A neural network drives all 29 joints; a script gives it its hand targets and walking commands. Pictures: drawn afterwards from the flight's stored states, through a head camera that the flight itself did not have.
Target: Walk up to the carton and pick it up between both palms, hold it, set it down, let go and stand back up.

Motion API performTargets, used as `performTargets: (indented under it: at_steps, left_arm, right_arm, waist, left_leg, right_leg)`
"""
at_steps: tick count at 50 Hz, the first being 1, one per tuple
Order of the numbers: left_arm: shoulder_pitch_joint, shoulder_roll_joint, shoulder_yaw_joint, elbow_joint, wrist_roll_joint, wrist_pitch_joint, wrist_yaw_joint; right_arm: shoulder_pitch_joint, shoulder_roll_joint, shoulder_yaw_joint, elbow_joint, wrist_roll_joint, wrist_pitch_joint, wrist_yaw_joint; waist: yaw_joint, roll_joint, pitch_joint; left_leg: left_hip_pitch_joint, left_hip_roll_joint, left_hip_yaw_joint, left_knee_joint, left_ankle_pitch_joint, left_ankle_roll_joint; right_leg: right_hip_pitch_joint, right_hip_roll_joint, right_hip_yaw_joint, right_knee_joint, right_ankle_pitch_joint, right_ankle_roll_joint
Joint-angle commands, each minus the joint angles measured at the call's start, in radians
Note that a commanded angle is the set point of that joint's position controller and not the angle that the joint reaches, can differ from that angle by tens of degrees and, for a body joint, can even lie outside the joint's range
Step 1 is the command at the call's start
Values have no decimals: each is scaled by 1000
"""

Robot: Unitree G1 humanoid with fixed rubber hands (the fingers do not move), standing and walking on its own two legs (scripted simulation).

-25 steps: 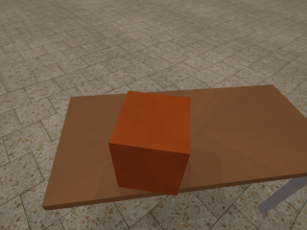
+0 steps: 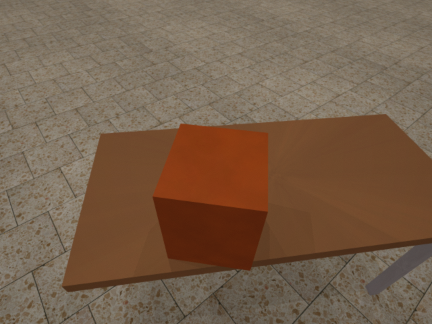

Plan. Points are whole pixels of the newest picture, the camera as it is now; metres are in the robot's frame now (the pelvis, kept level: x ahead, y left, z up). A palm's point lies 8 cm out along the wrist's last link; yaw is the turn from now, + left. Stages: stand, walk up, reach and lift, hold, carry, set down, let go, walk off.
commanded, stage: stand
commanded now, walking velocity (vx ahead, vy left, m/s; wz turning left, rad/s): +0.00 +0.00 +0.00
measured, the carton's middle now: (215, 198) +0.41 +0.00 -0.02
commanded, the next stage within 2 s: none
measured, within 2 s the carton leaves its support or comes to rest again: neither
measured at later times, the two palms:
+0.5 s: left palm out of the picture +0.07 +0.25 -0.11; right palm out of the picture +0.07 -0.27 -0.11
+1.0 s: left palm out of the picture +0.07 +0.25 -0.11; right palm out of the picture +0.07 -0.27 -0.11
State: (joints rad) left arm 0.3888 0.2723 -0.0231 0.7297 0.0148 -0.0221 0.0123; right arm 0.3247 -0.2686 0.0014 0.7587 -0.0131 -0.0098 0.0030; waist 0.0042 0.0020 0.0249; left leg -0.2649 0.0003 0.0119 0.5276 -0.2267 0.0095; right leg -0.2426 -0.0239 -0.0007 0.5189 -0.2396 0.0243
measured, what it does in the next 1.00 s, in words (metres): stands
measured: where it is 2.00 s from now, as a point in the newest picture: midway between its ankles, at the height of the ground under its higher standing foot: outside the picture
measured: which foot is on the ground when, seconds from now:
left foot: down 0.00-1.00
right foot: down 0.00-1.00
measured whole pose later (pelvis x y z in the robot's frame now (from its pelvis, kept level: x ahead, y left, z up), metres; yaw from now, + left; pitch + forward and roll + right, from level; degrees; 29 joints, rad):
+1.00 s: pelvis +0.02 -0.01 +0.00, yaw -1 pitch -2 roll +0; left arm 0.35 0.26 -0.01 0.79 0.01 -0.01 0.02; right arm 0.33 -0.26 0.00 0.81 -0.01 -0.01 -0.02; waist 0.00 0.00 0.02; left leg -0.23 0.01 0.01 0.50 -0.24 -0.01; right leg -0.21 -0.01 0.01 0.50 -0.25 0.01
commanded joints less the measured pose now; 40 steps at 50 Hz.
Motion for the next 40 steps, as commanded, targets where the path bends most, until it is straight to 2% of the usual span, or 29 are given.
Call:
performTargets:
  at_steps: [1,6,13,27,40]
  left_arm:
    - [19,124,36,-65,-2,-17,6]
    - [18,126,35,-62,-4,-14,7]
    - [12,124,37,-52,-4,-11,7]
    - [-1,119,40,-35,-6,-8,9]
    - [-1,112,41,-10,-8,-4,10]
  right_arm:
    - [14,-122,-34,-63,0,-19,-7]
    - [19,-121,-34,-58,1,-17,-9]
    - [23,-119,-32,-49,2,-15,-12]
    - [31,-117,-32,-36,5,-15,-17]
    - [34,-119,-32,-17,5,-13,-21]
  waist:
    - [-3,1,23]
    - [-3,-14,20]
    - [-2,3,27]
    - [-3,-4,10]
    - [-2,-3,23]
  left_leg:
    - [-26,76,-119,-131,-85,13]
    - [-5,77,-113,-118,-47,12]
    - [-6,77,-111,-119,-30,9]
    - [16,81,-104,-116,25,7]
    - [19,83,-102,-127,11,4]
  right_leg:
    - [-26,-52,90,-100,-31,-33]
    - [-36,-54,95,-104,-16,-35]
    - [-29,-54,98,-106,-1,-39]
    - [-11,-54,99,-101,46,-40]
    - [-10,-50,99,-114,31,-40]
